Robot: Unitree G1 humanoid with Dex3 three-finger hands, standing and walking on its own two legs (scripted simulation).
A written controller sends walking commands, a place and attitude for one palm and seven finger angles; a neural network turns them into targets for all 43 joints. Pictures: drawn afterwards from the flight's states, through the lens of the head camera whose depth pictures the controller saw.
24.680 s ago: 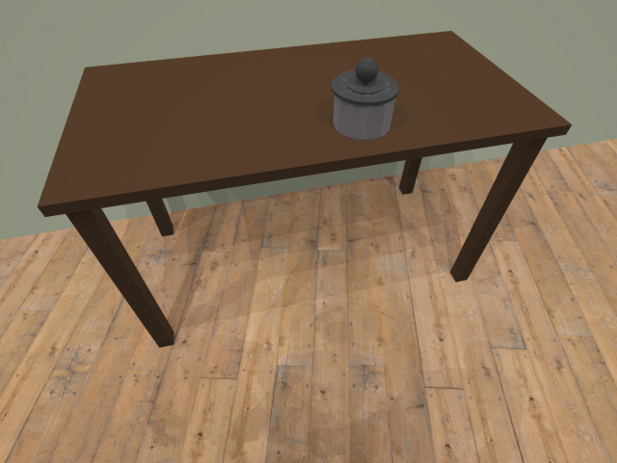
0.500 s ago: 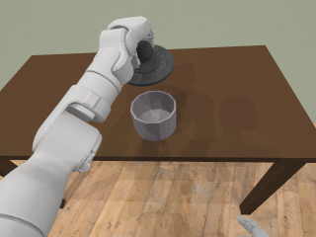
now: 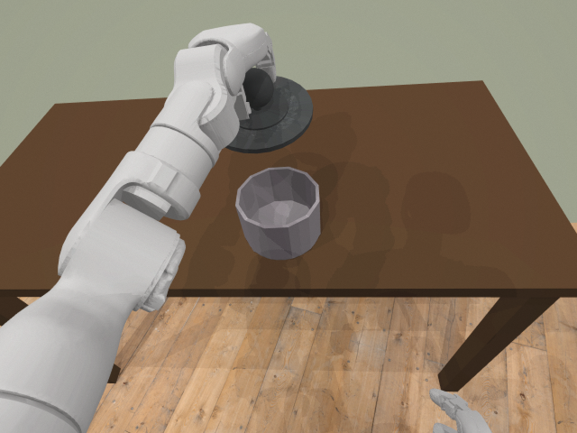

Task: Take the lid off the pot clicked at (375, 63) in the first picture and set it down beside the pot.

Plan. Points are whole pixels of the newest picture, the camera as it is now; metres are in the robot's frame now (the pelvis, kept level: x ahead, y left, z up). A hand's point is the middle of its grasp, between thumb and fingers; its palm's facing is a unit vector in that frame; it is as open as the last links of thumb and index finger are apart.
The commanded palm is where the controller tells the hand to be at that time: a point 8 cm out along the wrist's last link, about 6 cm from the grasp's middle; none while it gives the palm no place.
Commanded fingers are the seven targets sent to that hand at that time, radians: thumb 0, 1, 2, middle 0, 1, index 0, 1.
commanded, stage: move the lid sideways beside the pot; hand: left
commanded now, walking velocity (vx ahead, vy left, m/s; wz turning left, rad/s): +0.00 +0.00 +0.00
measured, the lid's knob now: (254, 88) +0.51 +0.04 +0.23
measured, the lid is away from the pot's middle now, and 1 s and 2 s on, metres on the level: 0.03 0.15 0.25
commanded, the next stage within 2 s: lower the lid onto the table in 1.86 s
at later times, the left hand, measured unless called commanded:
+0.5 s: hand (187, 106) +0.47 +0.13 +0.23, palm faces -0.24 -0.05 -0.97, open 8.6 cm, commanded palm +0.46 +0.14 +0.31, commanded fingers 0.00 0.55 1.14 -1.18 -1.12 -0.73 -0.94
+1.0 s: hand (142, 109) +0.47 +0.19 +0.23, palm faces -0.23 -0.04 -0.97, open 8.6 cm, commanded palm +0.45 +0.20 +0.31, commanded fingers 0.00 0.55 1.14 -1.18 -1.12 -0.73 -0.94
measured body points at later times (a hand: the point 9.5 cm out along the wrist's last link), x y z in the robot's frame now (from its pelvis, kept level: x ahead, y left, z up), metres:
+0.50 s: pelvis +0.00 +0.00 +0.00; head +0.03 -0.03 +0.45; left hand +0.48 +0.13 +0.29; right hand +0.13 -0.25 -0.12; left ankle -0.01 +0.05 -0.74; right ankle +0.01 -0.12 -0.74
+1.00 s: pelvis +0.01 +0.01 +0.00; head +0.04 -0.01 +0.45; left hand +0.47 +0.19 +0.29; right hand +0.14 -0.25 -0.12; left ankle -0.01 +0.05 -0.74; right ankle +0.01 -0.12 -0.74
